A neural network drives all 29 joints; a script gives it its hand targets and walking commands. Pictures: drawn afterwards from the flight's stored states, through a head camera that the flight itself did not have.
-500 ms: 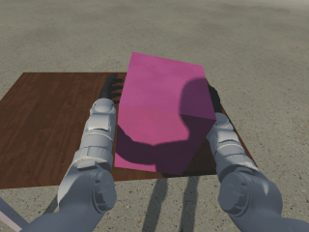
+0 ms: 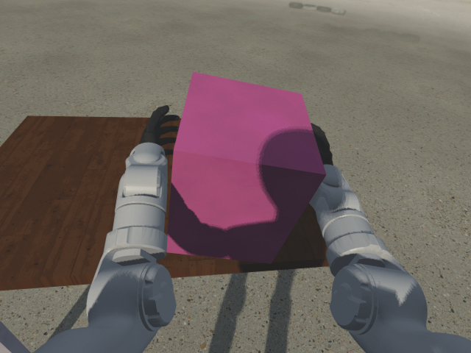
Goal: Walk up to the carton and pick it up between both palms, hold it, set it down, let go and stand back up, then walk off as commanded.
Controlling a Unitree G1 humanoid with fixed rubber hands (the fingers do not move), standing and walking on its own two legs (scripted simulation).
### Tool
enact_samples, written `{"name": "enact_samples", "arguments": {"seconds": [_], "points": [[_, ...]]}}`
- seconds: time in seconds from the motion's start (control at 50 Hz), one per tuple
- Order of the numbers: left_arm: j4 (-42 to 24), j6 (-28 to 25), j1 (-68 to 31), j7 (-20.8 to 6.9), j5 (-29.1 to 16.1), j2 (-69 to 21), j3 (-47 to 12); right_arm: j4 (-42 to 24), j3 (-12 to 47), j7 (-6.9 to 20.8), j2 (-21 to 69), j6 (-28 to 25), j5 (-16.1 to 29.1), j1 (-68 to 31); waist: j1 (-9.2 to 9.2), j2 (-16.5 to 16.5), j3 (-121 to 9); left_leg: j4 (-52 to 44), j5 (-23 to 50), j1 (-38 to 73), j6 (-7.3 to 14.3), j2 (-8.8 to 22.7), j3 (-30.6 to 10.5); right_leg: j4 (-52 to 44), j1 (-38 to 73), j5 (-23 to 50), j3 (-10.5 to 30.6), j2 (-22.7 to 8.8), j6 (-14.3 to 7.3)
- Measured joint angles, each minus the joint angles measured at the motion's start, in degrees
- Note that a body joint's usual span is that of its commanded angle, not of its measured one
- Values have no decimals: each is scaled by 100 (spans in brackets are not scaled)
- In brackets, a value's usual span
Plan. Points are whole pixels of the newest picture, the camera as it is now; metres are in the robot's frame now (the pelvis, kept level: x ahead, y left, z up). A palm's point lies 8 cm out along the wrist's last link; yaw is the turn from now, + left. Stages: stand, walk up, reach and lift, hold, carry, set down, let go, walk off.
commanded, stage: reach and lift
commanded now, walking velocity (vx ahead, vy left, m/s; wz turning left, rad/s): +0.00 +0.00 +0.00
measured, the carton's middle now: (234, 172) +0.39 +0.04 +0.15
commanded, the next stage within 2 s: hold in 1.14 s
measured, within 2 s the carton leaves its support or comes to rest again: neither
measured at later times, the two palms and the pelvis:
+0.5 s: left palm (158, 142) +0.38 +0.18 +0.20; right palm (327, 164) +0.39 -0.12 +0.19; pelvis +0.00 +0.00 +0.00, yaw +0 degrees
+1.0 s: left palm (158, 134) +0.38 +0.17 +0.22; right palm (331, 157) +0.39 -0.12 +0.20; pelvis +0.00 +0.00 +0.00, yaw +0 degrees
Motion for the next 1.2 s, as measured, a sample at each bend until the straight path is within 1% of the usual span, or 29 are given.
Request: {"name": "enact_samples", "arguments": {"seconds": [0.06,0.18,0.34,0.52,0.6,0.66,0.88,1.08,1.2], "points": [[-136,96,13,2,0,0,-37,-24,69,0,-9,2,19,0,-38,28,0,0,-6,40,0,0,0,-19,49,4,0,0,2],[-163,249,14,-6,-1,0,-42,-29,149,-8,-37,128,95,-1,-103,93,46,-8,-13,135,0,0,0,-36,148,4,0,-1,5],[-360,378,29,8,0,-3,-135,-229,473,-74,-135,263,351,-1,-104,149,64,-29,3,155,0,0,0,-36,158,5,0,-1,5],[-407,545,-8,7,0,-1,-155,-306,508,-75,-149,417,407,0,-107,109,97,-54,9,166,1,0,0,-38,157,5,-1,0,6],[-527,612,-9,7,0,-1,-184,-365,685,-126,-203,441,590,-2,-109,81,102,-54,9,167,1,0,0,-38,158,5,-1,-1,6],[-700,628,-8,23,0,-1,-268,-528,766,-133,-238,446,703,-2,-112,80,102,-54,11,168,1,0,0,-38,159,7,0,-1,8],[-712,799,-38,14,-1,0,-274,-580,768,-136,-244,620,734,-1,-128,108,105,-54,15,171,1,0,0,-38,162,7,-1,-1,12],[-910,881,-38,9,-1,-3,-321,-740,913,-177,-296,675,920,-1,-143,183,105,-54,20,182,1,0,0,-38,173,12,-1,-1,12],[-965,991,-38,6,-2,-6,-342,-844,1019,-215,-344,837,1031,-2,-145,201,105,-54,22,182,1,0,0,-38,173,13,-1,-1,13]]}}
